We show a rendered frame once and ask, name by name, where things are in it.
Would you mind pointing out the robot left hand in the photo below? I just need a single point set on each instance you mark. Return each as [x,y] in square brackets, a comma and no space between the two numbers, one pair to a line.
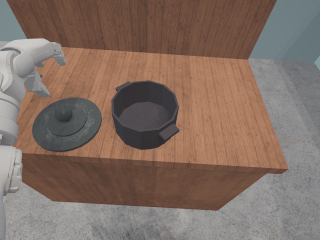
[40,50]

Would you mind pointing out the robot left upper arm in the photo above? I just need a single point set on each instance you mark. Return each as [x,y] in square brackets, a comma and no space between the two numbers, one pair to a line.
[10,178]

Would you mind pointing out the lid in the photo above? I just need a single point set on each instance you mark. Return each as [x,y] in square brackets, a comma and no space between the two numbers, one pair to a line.
[57,136]

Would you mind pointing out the table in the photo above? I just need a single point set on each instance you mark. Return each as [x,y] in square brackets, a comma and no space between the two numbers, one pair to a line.
[199,49]

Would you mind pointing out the pot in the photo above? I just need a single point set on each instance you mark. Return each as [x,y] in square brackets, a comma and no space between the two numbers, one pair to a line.
[144,114]

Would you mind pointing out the left robot forearm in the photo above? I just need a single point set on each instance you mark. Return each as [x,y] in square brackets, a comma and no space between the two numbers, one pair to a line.
[15,66]

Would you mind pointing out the knob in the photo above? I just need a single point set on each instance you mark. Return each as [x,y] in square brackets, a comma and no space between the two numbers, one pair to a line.
[63,113]

